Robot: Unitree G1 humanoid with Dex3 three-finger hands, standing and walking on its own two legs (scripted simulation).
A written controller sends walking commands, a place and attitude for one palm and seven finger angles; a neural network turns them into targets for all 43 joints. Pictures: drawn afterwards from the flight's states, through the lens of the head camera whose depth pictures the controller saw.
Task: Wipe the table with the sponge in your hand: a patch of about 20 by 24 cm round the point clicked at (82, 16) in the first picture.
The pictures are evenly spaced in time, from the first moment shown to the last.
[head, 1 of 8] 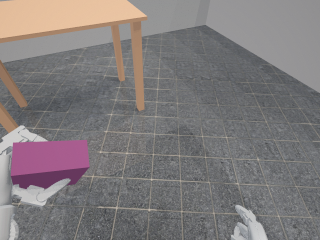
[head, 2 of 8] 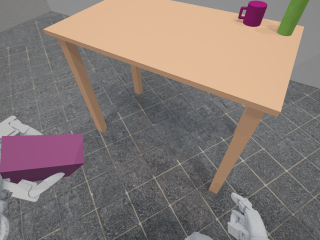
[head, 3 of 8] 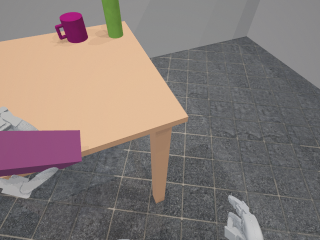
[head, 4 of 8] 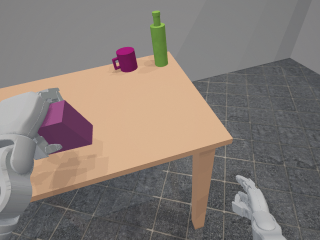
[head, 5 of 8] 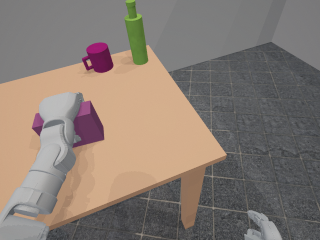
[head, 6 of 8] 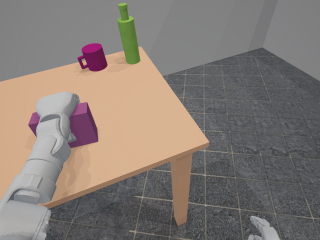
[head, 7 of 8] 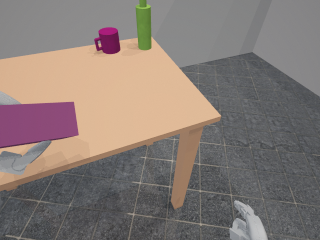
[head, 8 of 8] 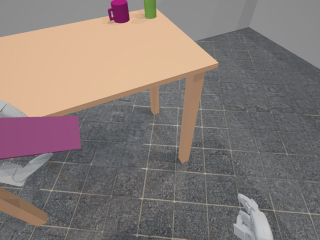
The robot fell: no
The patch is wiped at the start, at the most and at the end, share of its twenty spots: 0.00 0.90 0.90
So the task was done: yes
